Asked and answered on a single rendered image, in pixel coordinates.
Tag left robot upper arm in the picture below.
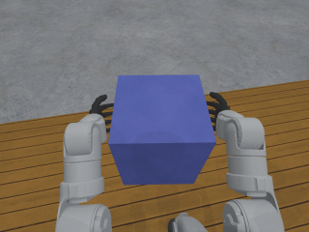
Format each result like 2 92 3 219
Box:
56 203 112 232

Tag right robot thigh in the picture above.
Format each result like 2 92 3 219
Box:
172 217 208 232

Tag robot left hand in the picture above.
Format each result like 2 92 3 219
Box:
89 95 114 133

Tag robot right forearm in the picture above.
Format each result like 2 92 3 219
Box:
215 109 285 232

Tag carton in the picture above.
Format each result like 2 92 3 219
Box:
108 74 216 186

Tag robot right shin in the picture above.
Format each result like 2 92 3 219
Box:
176 213 188 219

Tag robot left forearm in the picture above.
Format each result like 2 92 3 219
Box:
55 113 107 232

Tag right robot upper arm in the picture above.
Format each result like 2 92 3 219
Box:
222 199 284 232

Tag robot right hand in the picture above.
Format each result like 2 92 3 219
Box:
206 92 231 131

